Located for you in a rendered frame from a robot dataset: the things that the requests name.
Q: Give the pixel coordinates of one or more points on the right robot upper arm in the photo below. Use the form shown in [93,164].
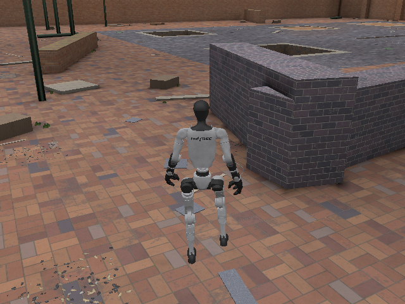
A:
[225,145]

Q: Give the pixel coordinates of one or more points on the robot left forearm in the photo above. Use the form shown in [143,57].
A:
[171,166]

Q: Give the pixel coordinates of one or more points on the robot right forearm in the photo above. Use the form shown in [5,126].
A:
[233,170]

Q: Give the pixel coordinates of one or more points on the left robot upper arm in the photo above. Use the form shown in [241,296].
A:
[177,147]

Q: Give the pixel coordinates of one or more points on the robot head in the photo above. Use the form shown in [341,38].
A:
[201,110]

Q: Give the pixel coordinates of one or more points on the robot left hand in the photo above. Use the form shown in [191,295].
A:
[174,177]

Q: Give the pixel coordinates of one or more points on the robot right hand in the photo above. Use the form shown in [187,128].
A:
[238,186]

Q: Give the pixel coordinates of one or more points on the right robot foot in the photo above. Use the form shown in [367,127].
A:
[223,241]

